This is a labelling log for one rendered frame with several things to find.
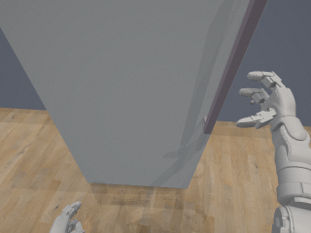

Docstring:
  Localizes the right robot forearm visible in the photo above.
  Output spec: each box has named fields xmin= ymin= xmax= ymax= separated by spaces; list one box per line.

xmin=270 ymin=116 xmax=311 ymax=211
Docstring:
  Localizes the handle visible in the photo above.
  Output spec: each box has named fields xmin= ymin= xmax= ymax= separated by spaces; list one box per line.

xmin=203 ymin=0 xmax=268 ymax=135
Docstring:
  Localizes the robot left hand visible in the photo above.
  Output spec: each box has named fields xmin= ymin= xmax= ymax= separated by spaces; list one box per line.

xmin=49 ymin=201 xmax=86 ymax=233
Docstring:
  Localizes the robot right upper arm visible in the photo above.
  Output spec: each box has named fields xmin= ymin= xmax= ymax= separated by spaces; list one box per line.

xmin=271 ymin=205 xmax=311 ymax=233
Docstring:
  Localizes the fridge door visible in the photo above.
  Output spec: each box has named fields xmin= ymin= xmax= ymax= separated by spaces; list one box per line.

xmin=0 ymin=0 xmax=268 ymax=189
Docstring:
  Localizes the robot right hand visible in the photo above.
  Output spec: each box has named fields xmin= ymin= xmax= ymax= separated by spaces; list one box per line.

xmin=236 ymin=71 xmax=296 ymax=129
